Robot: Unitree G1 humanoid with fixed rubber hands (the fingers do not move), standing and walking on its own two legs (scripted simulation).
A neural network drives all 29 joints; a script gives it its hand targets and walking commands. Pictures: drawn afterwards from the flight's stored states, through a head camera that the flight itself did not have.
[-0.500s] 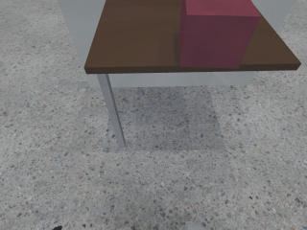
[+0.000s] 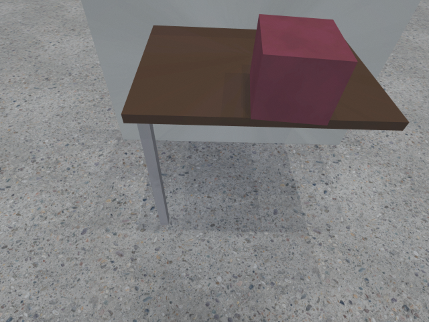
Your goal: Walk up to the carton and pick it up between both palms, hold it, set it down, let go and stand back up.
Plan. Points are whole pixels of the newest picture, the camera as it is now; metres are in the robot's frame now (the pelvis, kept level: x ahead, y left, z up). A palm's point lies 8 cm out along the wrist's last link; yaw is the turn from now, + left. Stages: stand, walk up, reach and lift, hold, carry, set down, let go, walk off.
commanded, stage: walk up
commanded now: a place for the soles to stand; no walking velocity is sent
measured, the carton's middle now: (292, 68) +0.81 -0.19 +0.08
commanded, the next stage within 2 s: none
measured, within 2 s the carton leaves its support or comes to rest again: neither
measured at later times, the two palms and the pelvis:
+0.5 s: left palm (116, 313) +0.18 +0.22 -0.15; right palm out of the picture +0.16 -0.40 -0.10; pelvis +0.13 -0.08 -0.02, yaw -3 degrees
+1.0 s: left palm (164, 228) +0.36 +0.14 -0.12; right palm (428, 261) +0.32 -0.49 -0.12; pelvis +0.28 -0.17 -0.02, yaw -2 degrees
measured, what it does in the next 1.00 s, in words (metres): walks ahead: right foot, then left foot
